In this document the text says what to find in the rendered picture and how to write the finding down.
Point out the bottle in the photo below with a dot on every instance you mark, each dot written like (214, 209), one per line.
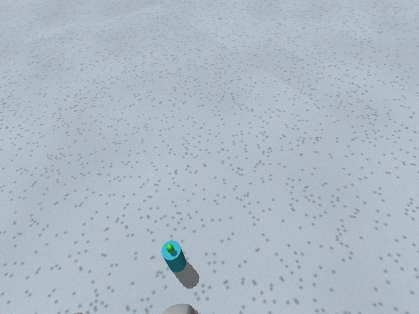
(173, 255)

